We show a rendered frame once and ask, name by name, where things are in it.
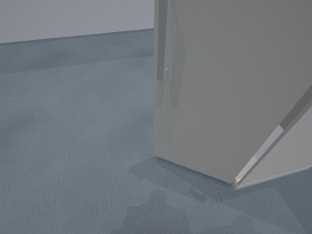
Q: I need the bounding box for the handle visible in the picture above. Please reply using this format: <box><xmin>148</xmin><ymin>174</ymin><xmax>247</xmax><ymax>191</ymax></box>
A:
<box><xmin>157</xmin><ymin>0</ymin><xmax>171</xmax><ymax>81</ymax></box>

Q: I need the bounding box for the fridge door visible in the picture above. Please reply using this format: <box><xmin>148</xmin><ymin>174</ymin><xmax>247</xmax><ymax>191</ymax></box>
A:
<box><xmin>152</xmin><ymin>0</ymin><xmax>312</xmax><ymax>183</ymax></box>

